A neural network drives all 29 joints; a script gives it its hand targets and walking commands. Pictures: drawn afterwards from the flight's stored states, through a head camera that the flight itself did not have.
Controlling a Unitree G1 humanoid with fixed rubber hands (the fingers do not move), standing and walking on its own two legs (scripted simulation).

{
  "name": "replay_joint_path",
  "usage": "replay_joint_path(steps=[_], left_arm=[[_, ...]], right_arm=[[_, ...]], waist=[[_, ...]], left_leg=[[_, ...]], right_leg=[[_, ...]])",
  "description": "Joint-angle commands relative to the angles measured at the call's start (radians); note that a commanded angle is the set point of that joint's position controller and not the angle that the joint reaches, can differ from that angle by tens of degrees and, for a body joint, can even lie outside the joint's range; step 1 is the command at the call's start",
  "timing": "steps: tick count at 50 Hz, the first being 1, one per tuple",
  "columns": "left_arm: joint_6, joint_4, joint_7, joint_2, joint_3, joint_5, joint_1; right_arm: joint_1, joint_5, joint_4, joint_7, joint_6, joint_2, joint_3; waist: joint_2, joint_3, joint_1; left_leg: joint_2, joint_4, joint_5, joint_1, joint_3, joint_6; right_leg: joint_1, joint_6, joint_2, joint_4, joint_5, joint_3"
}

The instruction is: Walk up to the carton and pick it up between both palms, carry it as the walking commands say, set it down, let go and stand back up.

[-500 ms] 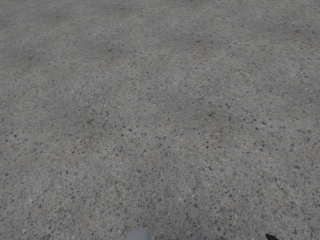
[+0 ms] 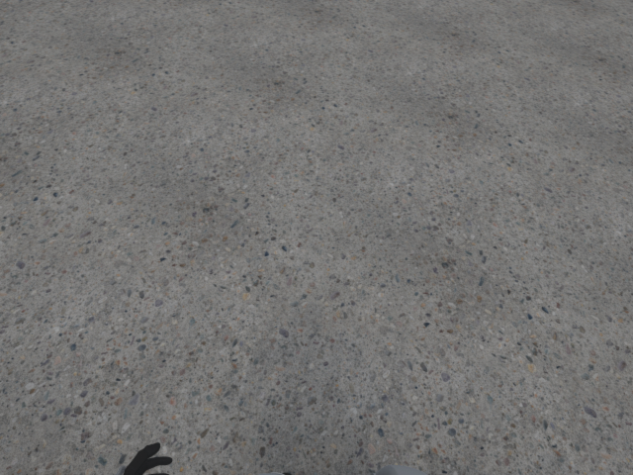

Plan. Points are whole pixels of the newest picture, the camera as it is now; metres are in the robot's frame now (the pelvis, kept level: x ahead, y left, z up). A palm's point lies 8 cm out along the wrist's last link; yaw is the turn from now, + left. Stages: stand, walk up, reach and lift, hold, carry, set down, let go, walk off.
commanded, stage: walk up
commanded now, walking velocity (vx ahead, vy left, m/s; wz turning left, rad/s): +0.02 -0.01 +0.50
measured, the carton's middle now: out of the picture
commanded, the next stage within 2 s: none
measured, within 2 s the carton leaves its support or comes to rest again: neither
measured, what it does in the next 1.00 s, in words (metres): walks ahead, turning left: right foot, then left foot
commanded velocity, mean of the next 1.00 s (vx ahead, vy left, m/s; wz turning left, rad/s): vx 0.39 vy -0.02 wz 0.48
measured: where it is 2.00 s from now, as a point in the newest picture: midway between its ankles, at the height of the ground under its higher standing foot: (316, 338)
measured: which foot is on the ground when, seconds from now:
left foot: down 0.00-0.26, up 0.28-0.62, down 0.64-0.78, up 0.80-1.00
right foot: up 0.00-0.26, down 0.28-0.58, up 0.60-0.76, down 0.78-1.00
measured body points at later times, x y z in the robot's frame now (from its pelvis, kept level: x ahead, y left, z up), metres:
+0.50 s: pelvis +0.05 -0.13 +0.01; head +0.09 -0.18 +0.45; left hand +0.06 +0.16 -0.09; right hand +0.14 -0.39 -0.15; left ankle +0.05 +0.08 -0.61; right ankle -0.06 -0.13 -0.74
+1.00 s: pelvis +0.26 -0.24 +0.00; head +0.30 -0.28 +0.45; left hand +0.17 +0.00 -0.11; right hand +0.47 -0.45 -0.14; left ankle +0.16 -0.05 -0.58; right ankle +0.20 -0.34 -0.74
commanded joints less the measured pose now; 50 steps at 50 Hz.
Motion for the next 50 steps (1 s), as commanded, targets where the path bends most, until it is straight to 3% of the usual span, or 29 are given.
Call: replay_joint_path(steps=[1, 2, 9, 10, 11, 12, 13, 15, 17, 19, 24, 26, 27, 28, 29, 30, 31, 32, 33, 34, 35, 37, 38, 39, 40, 41, 43, 47, 50], left_arm=[[-0.022, -0.146, 0.007, 0.089, 0.041, 0.042, -0.007], [-0.031, -0.121, -0.001, 0.078, 0.039, 0.035, 0.021], [-0.022, -0.108, -0.037, 0.096, 0.064, 0.052, 0.153], [-0.023, -0.107, -0.035, 0.083, 0.065, 0.049, 0.153], [-0.026, -0.107, -0.038, 0.085, 0.068, 0.046, 0.241], [-0.03, -0.079, -0.027, 0.109, 0.07, 0.044, 0.323], [-0.033, -0.072, -0.012, 0.205, 0.092, 0.038, 0.33], [-0.079, -0.142, 0.014, 0.184, 0.056, 0.054, 0.217], [-0.107, -0.117, 0.015, 0.161, 0.061, 0.021, 0.172], [-0.121, -0.085, 0.014, 0.118, 0.046, 0.019, 0.198], [-0.114, -0.084, 0.012, 0.187, 0.07, 0.001, 0.214], [-0.102, -0.141, 0.026, 0.28, 0.105, -0.021, 0.014], [-0.088, -0.201, 0.036, 0.351, 0.133, -0.028, -0.163], [-0.086, -0.226, 0.043, 0.327, 0.126, -0.047, -0.236], [-0.089, -0.25, 0.041, 0.247, 0.107, -0.058, -0.237], [-0.108, -0.263, 0.044, 0.102, 0.026, 0.0, -0.16], [-0.106, -0.257, 0.024, 0.065, 0.008, 0.034, -0.131], [-0.101, -0.241, 0.024, 0.044, -0.004, 0.023, -0.043], [-0.1, -0.24, 0.003, 0.042, -0.003, 0.028, 0.007], [-0.095, -0.263, -0.013, 0.037, -0.004, 0.021, -0.089], [-0.104, -0.277, -0.021, 0.01, -0.008, 0.009, -0.042], [-0.114, -0.125, -0.032, 0.087, 0.029, 0.008, 0.199], [-0.132, -0.064, -0.026, 0.133, 0.037, 0.016, 0.35], [-0.144, -0.087, -0.019, 0.201, 0.044, 0.031, 0.36], [-0.139, -0.111, -0.021, 0.228, 0.054, 0.021, 0.302], [-0.129, -0.122, -0.015, 0.246, 0.06, 0.005, 0.277], [-0.143, -0.102, 0.001, 0.169, 0.061, 0.005, 0.223], [-0.166, -0.087, 0.004, 0.079, 0.029, 0.013, 0.341], [-0.175, -0.09, 0.007, 0.097, 0.04, -0.001, 0.453]], right_arm=[[0.08, -0.029, -0.038, -0.024, -0.002, -0.186, -0.062], [0.087, -0.035, -0.023, -0.022, -0.003, -0.191, -0.068], [0.118, -0.041, 0.007, -0.084, 0.008, -0.289, -0.088], [0.113, -0.031, 0.013, -0.088, 0.015, -0.307, -0.09], [0.03, -0.02, -0.025, -0.093, 0.018, -0.297, -0.092], [-0.042, -0.016, -0.042, -0.084, 0.009, -0.271, -0.089], [-0.114, -0.019, -0.052, -0.069, 0.003, -0.162, -0.067], [-0.133, -0.057, -0.081, -0.019, 0.004, -0.06, -0.038], [-0.143, -0.043, -0.053, 0.024, 0.006, -0.088, -0.047], [-0.042, -0.035, -0.011, 0.049, 0.011, -0.082, -0.052], [0.104, -0.02, 0.015, 0.042, -0.006, -0.096, -0.069], [0.346, 0.007, 0.042, 0.029, -0.01, -0.108, -0.081], [0.543, 0.017, 0.083, 0.006, -0.014, -0.173, -0.105], [0.668, 0.006, 0.116, -0.016, -0.024, -0.218, -0.116], [0.577, -0.009, 0.122, -0.037, -0.057, -0.243, -0.137], [0.287, -0.003, 0.067, -0.05, -0.082, -0.18, -0.089], [0.119, 0.004, 0.011, -0.055, -0.102, -0.167, -0.082], [0.046, 0.0, -0.03, -0.05, -0.096, -0.173, -0.071], [-0.008, -0.02, -0.06, -0.041, -0.087, -0.22, -0.085], [0.08, -0.012, -0.071, -0.035, -0.086, -0.217, -0.082], [0.029, -0.025, -0.095, -0.039, -0.092, -0.216, -0.081], [-0.119, -0.028, -0.129, -0.022, -0.06, -0.232, -0.091], [-0.016, -0.049, -0.075, -0.015, -0.056, -0.126, -0.07], [0.114, -0.056, -0.055, -0.019, -0.066, -0.004, -0.039], [0.091, -0.054, -0.083, -0.016, -0.067, -0.016, -0.031], [0.035, -0.078, -0.106, 0.0, -0.06, -0.048, -0.039], [-0.057, -0.079, -0.103, 0.027, -0.059, -0.026, -0.042], [0.054, -0.036, -0.005, 0.057, -0.029, -0.037, -0.032], [-0.005, -0.036, -0.03, 0.051, -0.017, -0.026, -0.022]], waist=[[0.252, -0.124, -0.058], [0.25, -0.16, -0.05], [0.103, -0.1, -0.023], [0.17, -0.107, -0.022], [0.141, -0.075, 0.048], [0.064, -0.136, 0.125], [-0.279, -0.11, 0.162], [-0.131, -0.039, 0.094], [-0.036, -0.012, 0.05], [-0.072, -0.015, 0.015], [-0.308, -0.033, -0.058], [-0.41, -0.1, -0.23], [-0.35, -0.132, -0.412], [-0.241, -0.156, -0.492], [0.319, -0.183, -0.449], [0.389, -0.161, -0.229], [0.249, -0.068, -0.108], [0.116, -0.075, 0.009], [0.025, -0.029, 0.05], [-0.141, -0.033, -0.005], [0.061, 0.048, 0.036], [0.082, 0.031, 0.14], [-0.134, -0.044, 0.146], [-0.447, -0.09, 0.102], [-0.408, -0.147, 0.063], [-0.28, -0.076, 0.036], [-0.246, 0.083, 0.03], [-0.108, -0.001, 0.013], [-0.171, -0.106, 0.032]], left_leg=[[0.148, -0.348, -0.192, 0.123, -0.42, -0.039], [0.155, -0.38, -0.491, 0.096, -0.402, 0.004], [0.219, -0.365, -0.213, -0.002, -0.459, 0.012], [0.197, -0.343, -0.163, -0.018, -0.385, -0.013], [0.18, -0.303, -0.214, -0.201, -0.349, -0.055], [0.072, -0.15, -0.35, -0.355, -0.189, -0.093], [-0.125, 0.295, -0.38, -0.513, 0.083, -0.104], [0.024, 0.663, -0.272, -0.651, 0.135, -0.038], [0.079, 0.794, -0.051, -0.599, 0.125, -0.024], [0.056, 0.881, 0.008, -0.544, 0.143, -0.011], [-0.059, 0.689, -0.115, -0.3, 0.326, -0.009], [-0.179, 0.367, -0.221, 0.028, 0.504, -0.012], [-0.159, 0.152, -0.216, 0.281, 0.49, 0.068], [-0.131, 0.001, -0.198, 0.417, 0.409, 0.184], [0.085, -0.018, 0.087, 0.496, 0.01, 0.322], [0.196, -0.027, 0.196, 0.355, -0.21, 0.289], [0.276, 0.024, 0.02, 0.007, -0.324, 0.215], [0.305, -0.029, 0.04, -0.205, -0.475, 0.215], [0.338, -0.111, -0.301, -0.431, -0.507, 0.195], [0.254, -0.209, -0.389, -0.35, -0.364, 0.143], [0.259, -0.136, -0.403, -0.389, -0.356, 0.112], [0.192, 0.12, -0.482, -0.678, -0.261, 0.076], [0.024, 0.534, -0.467, -0.69, -0.085, 0.067], [-0.029, 0.828, -0.405, -0.661, 0.044, 0.0], [0.061, 0.943, -0.362, -0.586, 0.044, -0.028], [0.082, 1.0, -0.346, -0.573, 0.065, -0.046], [0.14, 1.081, -0.18, -0.589, 0.059, -0.052], [0.077, 0.964, -0.063, -0.57, 0.118, -0.04], [-0.023, 0.957, -0.039, -0.515, 0.189, -0.021]], right_leg=[[-0.002, 0.007, 0.033, -0.141, -0.013, 0.108], [0.065, 0.006, 0.052, -0.22, -0.09, 0.093], [0.287, -0.026, 0.026, -0.44, -0.132, 0.147], [0.342, -0.029, 0.036, -0.528, -0.114, 0.111], [0.502, -0.06, -0.001, -0.639, 0.001, 0.147], [0.72, -0.089, -0.042, -0.807, 0.04, 0.133], [0.719, -0.121, -0.266, -0.918, -0.016, 0.281], [0.579, -0.053, -0.49, -0.923, -0.139, 0.415], [0.454, 0.074, -0.415, -0.91, -0.001, 0.297], [0.481, 0.097, -0.298, -0.857, 0.214, 0.125], [0.54, 0.378, -0.192, -0.787, 1.381, -0.156], [0.439, 0.529, -0.123, -0.658, 2.043, -0.309], [0.227, 0.581, -0.073, -0.302, 2.232, -0.337], [0.1, 0.485, -0.031, 0.204, 2.032, -0.293], [-0.228, 0.325, -0.04, 0.873, 0.735, -0.027], [-0.363, 0.089, -0.076, 0.867, -0.356, 0.282], [-0.273, -0.043, -0.194, 0.75, -0.343, 0.477], [-0.147, -0.065, -0.168, 0.678, -0.312, 0.382], [-0.01, -0.056, -0.169, 0.524, -0.265, 0.386], [-0.019, -0.022, -0.146, 0.354, -0.102, 0.211], [-0.03, -0.047, -0.148, 0.033, -0.265, 0.287], [0.368, -0.006, -0.147, -0.323, -0.137, 0.275], [0.519, 0.037, -0.216, -0.533, -0.135, 0.317], [0.45, 0.046, -0.451, -0.675, -0.043, 0.442], [0.356, -0.045, -0.598, -0.782, -0.294, 0.604], [0.252, -0.07, -0.607, -0.915, -0.517, 0.69], [0.179, -0.035, -0.503, -0.938, -0.409, 0.646], [0.497, 0.079, -0.35, -0.624, 0.744, 0.133], [0.623, 0.126, -0.298, -0.565, 1.241, 0.03]])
